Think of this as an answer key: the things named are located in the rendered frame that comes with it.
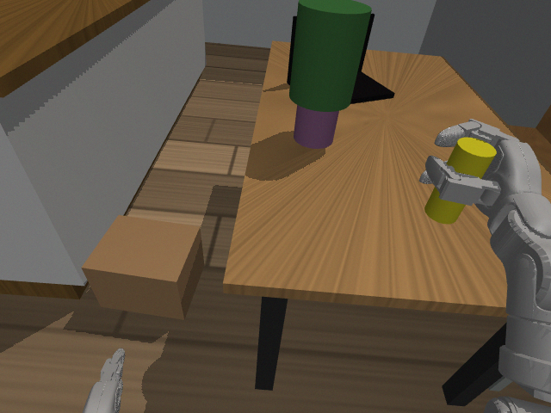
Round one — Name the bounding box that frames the left robot hand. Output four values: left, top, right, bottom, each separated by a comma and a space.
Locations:
83, 348, 125, 413

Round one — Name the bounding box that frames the right robot arm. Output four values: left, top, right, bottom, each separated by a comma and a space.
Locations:
484, 193, 551, 413

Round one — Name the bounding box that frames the table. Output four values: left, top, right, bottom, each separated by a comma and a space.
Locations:
223, 41, 551, 406

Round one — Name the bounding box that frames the right robot hand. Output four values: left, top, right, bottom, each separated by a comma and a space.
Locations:
419, 119, 542, 218

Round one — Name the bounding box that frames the potted plant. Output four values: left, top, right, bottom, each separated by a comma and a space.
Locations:
289, 0, 372, 149

